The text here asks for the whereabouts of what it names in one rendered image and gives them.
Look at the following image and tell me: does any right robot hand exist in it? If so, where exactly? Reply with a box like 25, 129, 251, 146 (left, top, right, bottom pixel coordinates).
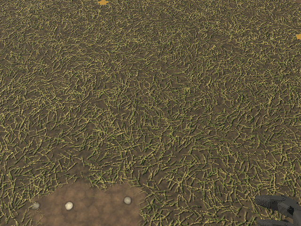
255, 195, 301, 226

